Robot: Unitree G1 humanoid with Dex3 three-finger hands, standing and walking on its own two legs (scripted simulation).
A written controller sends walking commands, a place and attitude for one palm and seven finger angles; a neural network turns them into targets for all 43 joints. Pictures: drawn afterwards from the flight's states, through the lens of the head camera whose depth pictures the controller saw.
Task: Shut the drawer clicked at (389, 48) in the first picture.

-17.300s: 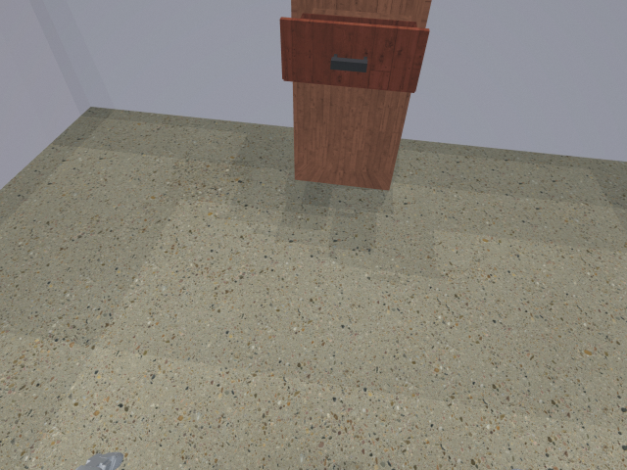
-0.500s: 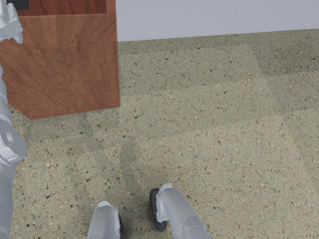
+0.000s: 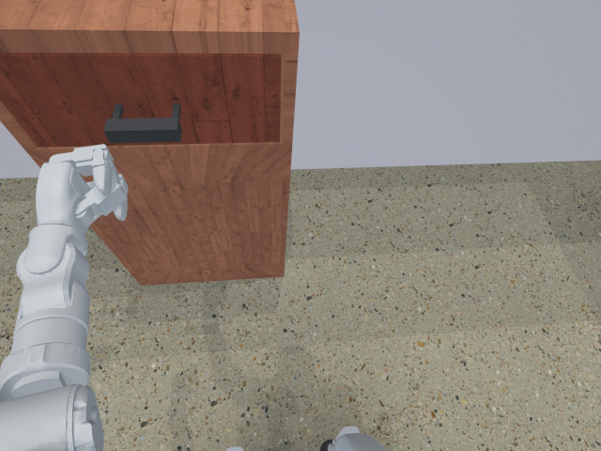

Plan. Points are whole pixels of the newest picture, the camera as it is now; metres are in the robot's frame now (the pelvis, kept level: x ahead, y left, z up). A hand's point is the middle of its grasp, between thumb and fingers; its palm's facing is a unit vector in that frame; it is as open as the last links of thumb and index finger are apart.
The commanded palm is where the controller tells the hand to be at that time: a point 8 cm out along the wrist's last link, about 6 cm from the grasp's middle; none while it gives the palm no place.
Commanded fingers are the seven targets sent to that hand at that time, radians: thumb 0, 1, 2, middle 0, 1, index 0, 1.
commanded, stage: draw the hand back to the body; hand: left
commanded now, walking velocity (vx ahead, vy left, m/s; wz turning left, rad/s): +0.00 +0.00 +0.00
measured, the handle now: (146, 120) +0.60 +0.23 +0.03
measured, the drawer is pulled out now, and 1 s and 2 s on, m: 0.00 0.00 0.00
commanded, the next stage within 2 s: step back with the hand held close in 1.04 s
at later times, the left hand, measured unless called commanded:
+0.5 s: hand (35, 289) +0.27 +0.23 +0.15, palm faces +0.33 -0.91 -0.26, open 3.3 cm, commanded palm +0.22 +0.27 +0.16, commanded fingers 0.00 0.90 0.90 -1.40 -1.60 -1.40 -1.60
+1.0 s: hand out of the picture +0.15 +0.23 +0.21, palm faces +0.46 -0.79 -0.40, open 3.3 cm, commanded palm +0.10 +0.26 +0.22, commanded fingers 0.00 0.90 0.90 -1.40 -1.60 -1.40 -1.60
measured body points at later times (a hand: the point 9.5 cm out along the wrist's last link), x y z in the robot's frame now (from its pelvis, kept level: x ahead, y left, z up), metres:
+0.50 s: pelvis +0.00 -0.01 +0.04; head +0.00 -0.02 +0.49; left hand +0.25 +0.28 +0.16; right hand +0.20 -0.21 -0.05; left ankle -0.06 +0.09 -0.70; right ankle +0.01 -0.13 -0.70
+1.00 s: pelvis -0.02 -0.02 +0.04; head -0.04 -0.05 +0.49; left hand +0.12 +0.27 +0.23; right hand +0.18 -0.23 -0.04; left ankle -0.06 +0.09 -0.70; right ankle +0.01 -0.13 -0.70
